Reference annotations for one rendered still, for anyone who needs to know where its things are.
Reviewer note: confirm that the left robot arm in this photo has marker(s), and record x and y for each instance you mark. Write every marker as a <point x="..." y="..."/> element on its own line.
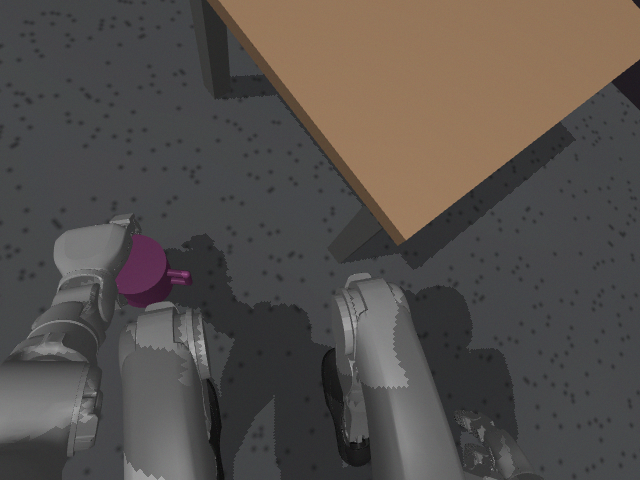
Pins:
<point x="50" y="397"/>

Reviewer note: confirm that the left robot hand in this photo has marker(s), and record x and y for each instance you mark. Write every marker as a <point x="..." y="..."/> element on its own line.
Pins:
<point x="104" y="247"/>

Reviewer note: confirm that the mug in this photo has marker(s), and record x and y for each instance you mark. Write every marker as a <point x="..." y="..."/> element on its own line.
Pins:
<point x="147" y="277"/>

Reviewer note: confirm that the right robot foot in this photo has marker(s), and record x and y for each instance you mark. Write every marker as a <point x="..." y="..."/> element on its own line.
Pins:
<point x="352" y="453"/>

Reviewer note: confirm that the left robot foot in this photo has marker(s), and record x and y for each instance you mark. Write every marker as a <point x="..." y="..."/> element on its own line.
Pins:
<point x="215" y="431"/>

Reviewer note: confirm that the coffee table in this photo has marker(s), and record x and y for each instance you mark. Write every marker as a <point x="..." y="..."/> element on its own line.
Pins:
<point x="416" y="102"/>

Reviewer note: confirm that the right robot hand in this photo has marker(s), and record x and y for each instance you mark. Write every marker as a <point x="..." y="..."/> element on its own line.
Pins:
<point x="502" y="459"/>

